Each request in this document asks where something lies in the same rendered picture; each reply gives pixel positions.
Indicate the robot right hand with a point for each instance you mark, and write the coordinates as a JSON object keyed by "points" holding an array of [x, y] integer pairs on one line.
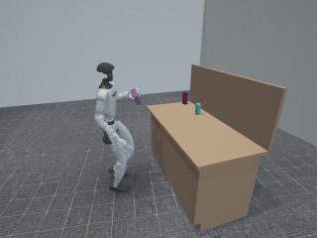
{"points": [[120, 144]]}

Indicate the sponge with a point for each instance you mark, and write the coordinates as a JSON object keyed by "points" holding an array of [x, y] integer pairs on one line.
{"points": [[136, 96]]}

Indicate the robot left thigh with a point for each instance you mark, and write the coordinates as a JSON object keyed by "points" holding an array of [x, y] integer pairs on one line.
{"points": [[125, 135]]}

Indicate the table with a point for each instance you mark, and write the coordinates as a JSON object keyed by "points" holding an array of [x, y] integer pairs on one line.
{"points": [[212, 160]]}

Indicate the left robot forearm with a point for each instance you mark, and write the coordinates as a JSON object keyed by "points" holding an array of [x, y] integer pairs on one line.
{"points": [[123, 95]]}

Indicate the robot right upper arm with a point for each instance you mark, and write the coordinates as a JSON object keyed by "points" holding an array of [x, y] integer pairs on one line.
{"points": [[101, 98]]}

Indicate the right robot forearm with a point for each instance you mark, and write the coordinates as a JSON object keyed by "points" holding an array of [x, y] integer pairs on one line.
{"points": [[109, 131]]}

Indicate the robot thigh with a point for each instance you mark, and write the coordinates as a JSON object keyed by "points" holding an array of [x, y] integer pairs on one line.
{"points": [[125, 135], [121, 157]]}

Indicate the robot right thigh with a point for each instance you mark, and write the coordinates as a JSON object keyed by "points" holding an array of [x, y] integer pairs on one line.
{"points": [[121, 157]]}

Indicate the robot left hand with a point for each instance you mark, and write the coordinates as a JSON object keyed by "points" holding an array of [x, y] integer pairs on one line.
{"points": [[130, 93]]}

